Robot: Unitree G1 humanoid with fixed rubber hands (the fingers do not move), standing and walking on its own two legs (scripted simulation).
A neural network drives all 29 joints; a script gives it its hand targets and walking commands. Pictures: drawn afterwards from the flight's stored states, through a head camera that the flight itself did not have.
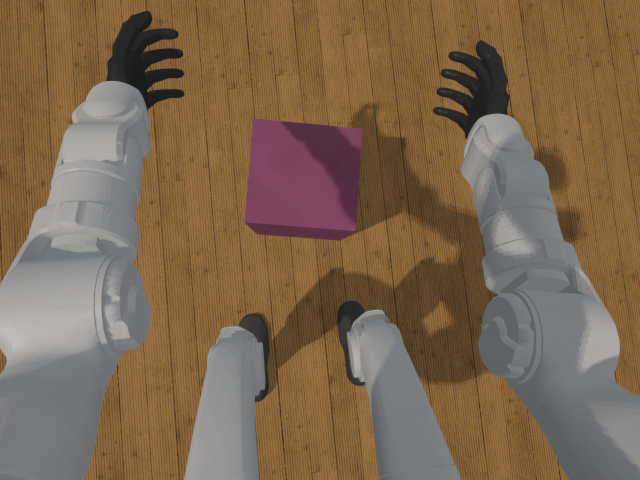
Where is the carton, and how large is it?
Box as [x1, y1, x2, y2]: [245, 118, 361, 240]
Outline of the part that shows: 253,118 245,222 256,233 259,234 339,240 354,231 356,219 361,129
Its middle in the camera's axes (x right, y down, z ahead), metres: -0.04 -0.12 +0.86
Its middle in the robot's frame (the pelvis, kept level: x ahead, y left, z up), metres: +0.51 -0.03 -0.51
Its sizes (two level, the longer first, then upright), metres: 0.210 0.200 0.250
